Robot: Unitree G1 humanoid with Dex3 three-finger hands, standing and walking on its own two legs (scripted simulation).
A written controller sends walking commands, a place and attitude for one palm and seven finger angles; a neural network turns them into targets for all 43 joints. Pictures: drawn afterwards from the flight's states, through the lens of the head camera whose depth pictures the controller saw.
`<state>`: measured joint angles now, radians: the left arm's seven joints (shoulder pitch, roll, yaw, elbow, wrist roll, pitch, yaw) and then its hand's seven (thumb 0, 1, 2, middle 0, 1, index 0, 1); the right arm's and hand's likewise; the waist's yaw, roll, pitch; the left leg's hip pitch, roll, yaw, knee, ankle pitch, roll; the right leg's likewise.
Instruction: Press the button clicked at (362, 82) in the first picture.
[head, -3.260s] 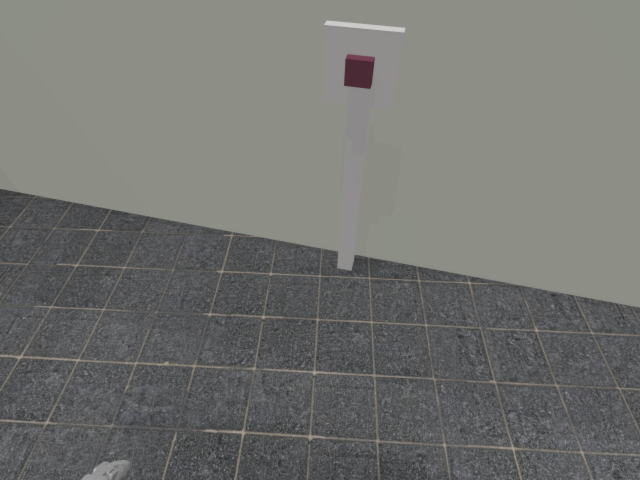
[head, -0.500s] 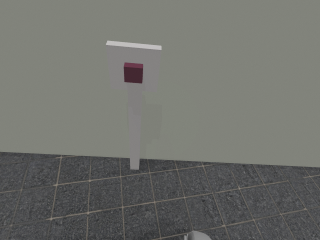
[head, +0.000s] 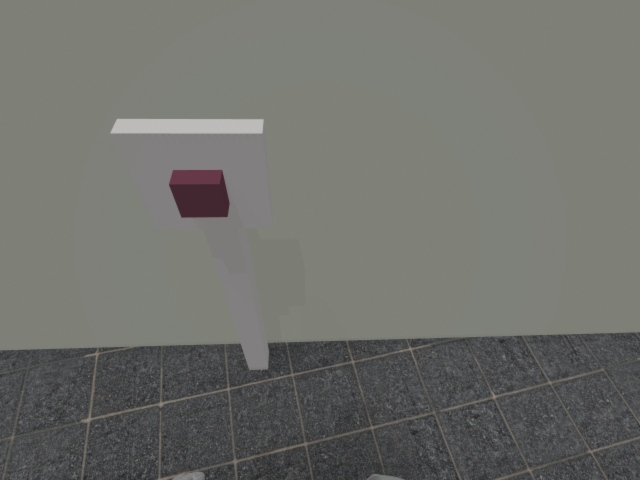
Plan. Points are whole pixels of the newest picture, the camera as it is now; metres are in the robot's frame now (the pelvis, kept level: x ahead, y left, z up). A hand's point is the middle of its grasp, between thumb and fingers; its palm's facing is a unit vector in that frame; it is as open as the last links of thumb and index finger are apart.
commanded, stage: come to a stop and stand still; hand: left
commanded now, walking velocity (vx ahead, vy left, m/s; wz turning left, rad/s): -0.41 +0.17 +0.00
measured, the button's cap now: (201, 192) +0.47 +0.17 +0.08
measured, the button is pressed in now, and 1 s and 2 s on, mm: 0 0 0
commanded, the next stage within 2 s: look again from close up in 1.32 s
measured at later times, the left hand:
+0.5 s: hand out of the picture +0.00 +0.26 -0.18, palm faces +0.12 -0.97 -0.21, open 7.4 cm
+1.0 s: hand out of the picture -0.02 +0.19 -0.15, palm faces +0.01 -0.97 -0.23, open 7.4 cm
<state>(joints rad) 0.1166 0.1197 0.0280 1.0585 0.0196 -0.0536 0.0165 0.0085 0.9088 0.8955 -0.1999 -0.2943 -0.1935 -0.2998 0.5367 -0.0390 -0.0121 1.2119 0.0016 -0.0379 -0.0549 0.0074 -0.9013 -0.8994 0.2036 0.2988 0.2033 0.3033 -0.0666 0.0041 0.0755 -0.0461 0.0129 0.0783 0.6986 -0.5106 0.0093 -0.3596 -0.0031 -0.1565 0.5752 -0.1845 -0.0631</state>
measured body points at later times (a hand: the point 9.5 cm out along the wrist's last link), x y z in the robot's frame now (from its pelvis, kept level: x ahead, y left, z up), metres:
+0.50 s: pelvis -0.02 +0.06 +0.00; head -0.01 +0.09 +0.45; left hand +0.00 +0.31 -0.16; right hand +0.09 -0.17 -0.12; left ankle -0.02 +0.17 -0.72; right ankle +0.04 -0.09 -0.71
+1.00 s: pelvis -0.05 +0.01 +0.02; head -0.05 -0.01 +0.47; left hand -0.02 +0.24 -0.13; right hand -0.10 -0.20 -0.15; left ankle -0.02 +0.17 -0.72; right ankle -0.08 -0.09 -0.72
